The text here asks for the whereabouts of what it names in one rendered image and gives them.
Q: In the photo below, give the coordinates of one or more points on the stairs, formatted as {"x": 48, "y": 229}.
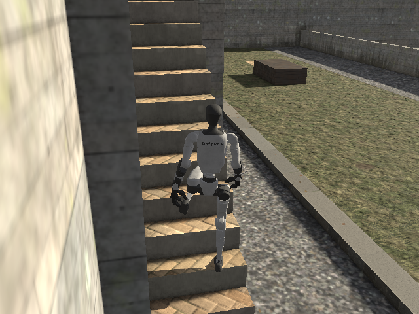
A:
{"x": 172, "y": 90}

